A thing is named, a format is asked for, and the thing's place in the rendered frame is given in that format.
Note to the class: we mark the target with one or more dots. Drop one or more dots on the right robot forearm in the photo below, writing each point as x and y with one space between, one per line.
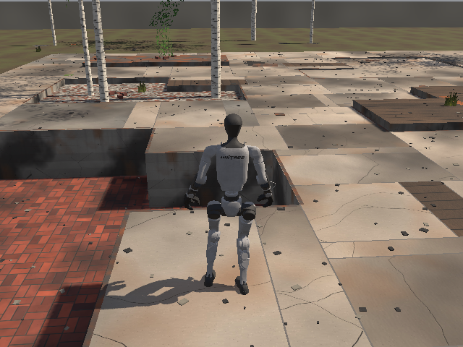
266 188

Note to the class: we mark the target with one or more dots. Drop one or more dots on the left robot hand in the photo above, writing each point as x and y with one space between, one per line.
187 200

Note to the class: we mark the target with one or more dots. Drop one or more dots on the robot left foot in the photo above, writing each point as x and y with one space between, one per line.
209 281

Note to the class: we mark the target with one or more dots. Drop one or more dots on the robot left upper arm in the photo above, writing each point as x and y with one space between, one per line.
205 162

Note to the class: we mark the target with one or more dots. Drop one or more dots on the robot right upper arm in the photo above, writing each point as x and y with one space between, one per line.
254 152

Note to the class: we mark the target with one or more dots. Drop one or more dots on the left robot forearm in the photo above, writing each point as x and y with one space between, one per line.
194 187

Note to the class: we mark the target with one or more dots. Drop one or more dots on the robot torso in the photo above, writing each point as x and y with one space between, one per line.
231 167

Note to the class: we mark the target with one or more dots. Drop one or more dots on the right robot hand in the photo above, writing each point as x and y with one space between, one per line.
263 197

